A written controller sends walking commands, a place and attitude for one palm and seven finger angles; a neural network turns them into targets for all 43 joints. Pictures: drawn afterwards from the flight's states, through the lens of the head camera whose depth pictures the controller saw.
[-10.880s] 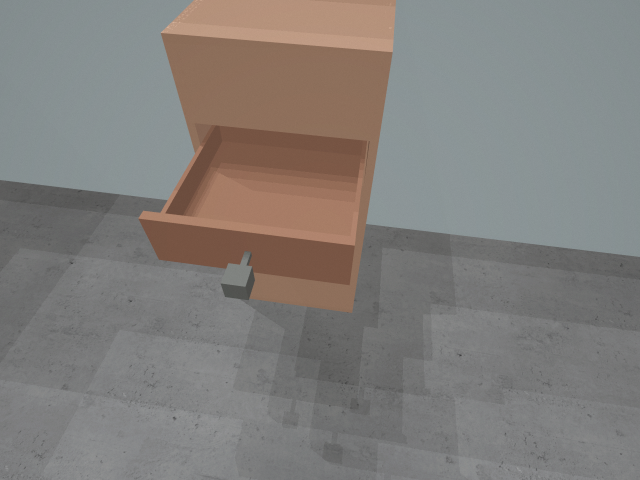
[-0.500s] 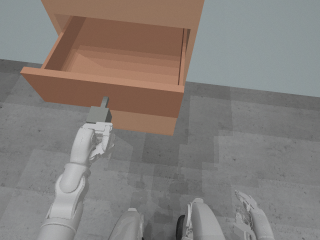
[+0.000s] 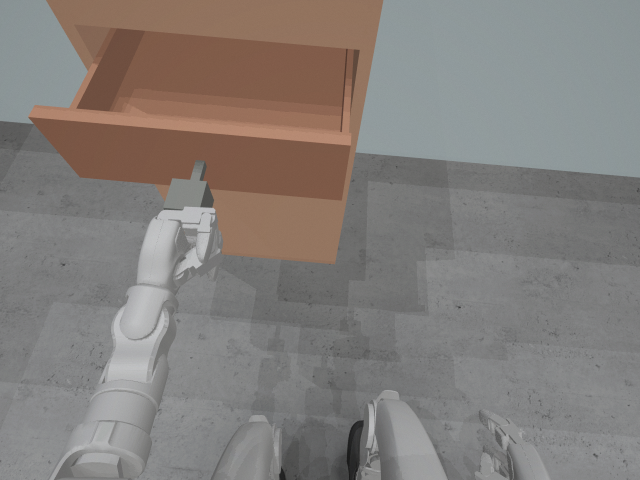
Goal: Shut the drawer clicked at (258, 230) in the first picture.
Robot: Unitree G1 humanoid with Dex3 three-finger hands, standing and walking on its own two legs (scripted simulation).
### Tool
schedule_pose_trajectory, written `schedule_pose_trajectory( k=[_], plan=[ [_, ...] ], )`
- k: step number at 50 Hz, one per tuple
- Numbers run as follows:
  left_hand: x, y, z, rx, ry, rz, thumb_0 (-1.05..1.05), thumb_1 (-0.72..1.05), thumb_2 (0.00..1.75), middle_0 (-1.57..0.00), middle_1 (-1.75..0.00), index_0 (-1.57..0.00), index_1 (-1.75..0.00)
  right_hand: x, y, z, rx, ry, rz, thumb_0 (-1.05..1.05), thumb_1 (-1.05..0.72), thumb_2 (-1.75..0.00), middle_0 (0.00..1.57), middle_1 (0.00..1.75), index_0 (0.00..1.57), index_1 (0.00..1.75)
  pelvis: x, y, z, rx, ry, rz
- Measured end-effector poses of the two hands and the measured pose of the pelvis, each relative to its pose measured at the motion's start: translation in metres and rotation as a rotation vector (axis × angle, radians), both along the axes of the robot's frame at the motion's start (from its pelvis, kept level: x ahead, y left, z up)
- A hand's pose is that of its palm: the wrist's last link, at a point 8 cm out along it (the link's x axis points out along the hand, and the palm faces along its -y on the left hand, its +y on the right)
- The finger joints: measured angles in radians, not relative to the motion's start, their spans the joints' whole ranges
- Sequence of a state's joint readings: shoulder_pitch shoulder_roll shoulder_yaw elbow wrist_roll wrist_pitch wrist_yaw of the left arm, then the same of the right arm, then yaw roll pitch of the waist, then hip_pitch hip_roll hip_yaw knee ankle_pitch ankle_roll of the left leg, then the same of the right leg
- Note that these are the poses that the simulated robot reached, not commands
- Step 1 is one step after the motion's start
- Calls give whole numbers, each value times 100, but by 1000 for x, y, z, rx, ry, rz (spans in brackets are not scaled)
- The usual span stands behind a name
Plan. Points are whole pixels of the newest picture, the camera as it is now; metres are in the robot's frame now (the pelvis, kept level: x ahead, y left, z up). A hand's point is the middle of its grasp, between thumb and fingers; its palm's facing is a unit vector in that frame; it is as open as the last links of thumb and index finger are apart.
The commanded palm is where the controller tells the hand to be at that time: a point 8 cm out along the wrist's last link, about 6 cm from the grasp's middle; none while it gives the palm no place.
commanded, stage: push the drawer shut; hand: left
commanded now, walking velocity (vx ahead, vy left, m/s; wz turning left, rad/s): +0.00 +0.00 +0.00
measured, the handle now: (194, 189) +0.47 +0.16 +0.02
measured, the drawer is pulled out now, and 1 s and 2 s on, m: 0.17 0.03 0.00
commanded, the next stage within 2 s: pull the fist back off the drawer in 1.68 s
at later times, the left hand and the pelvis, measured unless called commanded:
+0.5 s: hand (228, 202) +0.45 +0.12 +0.02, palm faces -0.12 -0.99 -0.06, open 3.3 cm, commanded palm +0.44 +0.17 +0.02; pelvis -0.01 +0.00 -0.01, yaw -1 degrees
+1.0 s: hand (238, 157) +0.52 +0.11 +0.02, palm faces -0.11 -0.99 -0.06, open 3.4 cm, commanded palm +0.51 +0.16 +0.02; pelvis -0.01 +0.00 -0.01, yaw -1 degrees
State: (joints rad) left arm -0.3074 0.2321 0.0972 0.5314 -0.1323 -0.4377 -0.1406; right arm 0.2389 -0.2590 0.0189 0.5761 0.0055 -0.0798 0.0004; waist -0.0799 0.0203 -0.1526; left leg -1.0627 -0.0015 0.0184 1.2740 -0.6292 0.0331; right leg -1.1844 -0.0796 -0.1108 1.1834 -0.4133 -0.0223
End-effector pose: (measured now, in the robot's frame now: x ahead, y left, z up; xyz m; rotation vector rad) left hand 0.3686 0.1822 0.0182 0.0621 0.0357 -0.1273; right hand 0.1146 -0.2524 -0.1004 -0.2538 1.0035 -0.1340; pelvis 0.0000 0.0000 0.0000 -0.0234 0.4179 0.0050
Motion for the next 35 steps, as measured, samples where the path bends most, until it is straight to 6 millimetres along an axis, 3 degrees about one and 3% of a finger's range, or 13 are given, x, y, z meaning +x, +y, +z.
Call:
schedule_pose_trajectory(
  k=[14, 35],
  plan=[
    [36, -3, 0, 9, -6, 4, 1, 87, 89, -140, -160, -146, -160, -26, -4, -9, -2, 67, -26, 0, -90, -90, 20, 30, 20, 30, -6, -2, -3, 2, 16, -2],
    [96, -11, 6, -4, -18, 8, 1, 88, 90, -140, -160, -146, -160, -86, -8, -11, -15, 234, -99, 0, -90, -90, 20, 30, 20, 30, -9, 0, -6, 2, 53, -21]
  ],
)
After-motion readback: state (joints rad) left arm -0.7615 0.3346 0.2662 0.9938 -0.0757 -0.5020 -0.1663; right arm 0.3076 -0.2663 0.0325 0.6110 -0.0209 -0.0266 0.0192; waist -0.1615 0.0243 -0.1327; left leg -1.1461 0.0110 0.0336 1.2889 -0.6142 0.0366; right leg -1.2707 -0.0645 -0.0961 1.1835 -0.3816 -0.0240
